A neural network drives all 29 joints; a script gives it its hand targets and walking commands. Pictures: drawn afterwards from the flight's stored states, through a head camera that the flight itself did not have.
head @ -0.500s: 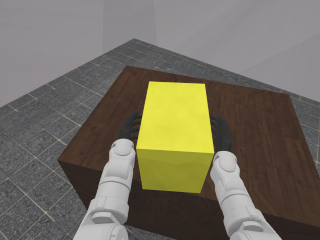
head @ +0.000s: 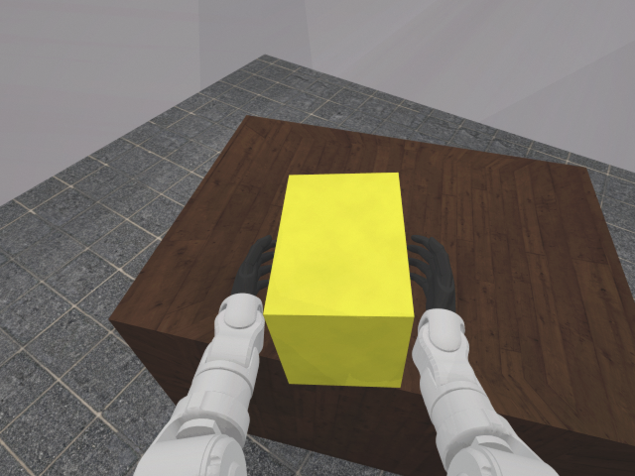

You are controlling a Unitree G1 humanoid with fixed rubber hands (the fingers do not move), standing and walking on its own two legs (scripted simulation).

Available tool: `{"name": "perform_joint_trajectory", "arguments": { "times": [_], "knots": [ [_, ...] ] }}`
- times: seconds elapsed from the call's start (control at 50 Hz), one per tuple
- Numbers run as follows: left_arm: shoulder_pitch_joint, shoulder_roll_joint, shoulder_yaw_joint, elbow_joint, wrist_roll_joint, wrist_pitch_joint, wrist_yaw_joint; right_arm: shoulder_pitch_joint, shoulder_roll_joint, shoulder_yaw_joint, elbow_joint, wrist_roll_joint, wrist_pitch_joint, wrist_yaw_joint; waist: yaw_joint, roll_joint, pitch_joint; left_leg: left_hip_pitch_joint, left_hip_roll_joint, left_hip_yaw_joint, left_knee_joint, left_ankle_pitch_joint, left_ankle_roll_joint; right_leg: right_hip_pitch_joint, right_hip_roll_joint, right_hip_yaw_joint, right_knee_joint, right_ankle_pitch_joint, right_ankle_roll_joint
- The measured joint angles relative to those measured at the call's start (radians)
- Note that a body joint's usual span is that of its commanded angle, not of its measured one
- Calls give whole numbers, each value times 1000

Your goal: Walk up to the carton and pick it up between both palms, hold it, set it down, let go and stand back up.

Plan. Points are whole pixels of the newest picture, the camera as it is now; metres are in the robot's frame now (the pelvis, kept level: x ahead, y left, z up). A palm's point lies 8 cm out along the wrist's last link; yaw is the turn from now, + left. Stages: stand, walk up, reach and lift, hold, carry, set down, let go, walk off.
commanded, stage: set down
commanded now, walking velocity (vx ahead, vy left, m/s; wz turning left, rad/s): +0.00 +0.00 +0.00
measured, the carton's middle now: (343, 278) +0.40 -0.05 +0.00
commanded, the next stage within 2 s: none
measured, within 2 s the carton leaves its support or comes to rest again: rests again in 1.64 s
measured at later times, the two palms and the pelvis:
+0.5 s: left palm (258, 293) +0.39 +0.07 +0.00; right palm (439, 303) +0.34 -0.18 +0.02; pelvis +0.00 +0.00 +0.00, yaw +0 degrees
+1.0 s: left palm (271, 300) +0.40 +0.06 -0.03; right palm (442, 312) +0.35 -0.19 -0.02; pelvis +0.00 -0.01 -0.01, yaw -2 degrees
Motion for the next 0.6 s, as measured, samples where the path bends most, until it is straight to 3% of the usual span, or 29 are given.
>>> {"name": "perform_joint_trajectory", "arguments": {
  "times": [0.28,0.6],
  "knots": [
    [-30,24,-63,75,-35,-86,52,-13,-29,24,26,38,-46,-1,-9,12,-74,-142,9,-3,44,-10,0,-124,8,-4,5,11,-1],
    [-70,23,-4,171,-1,-141,52,-35,-7,-85,53,-65,-58,14,-22,29,-86,-221,11,-4,50,3,-3,-206,8,-8,17,19,-5]
  ]
}}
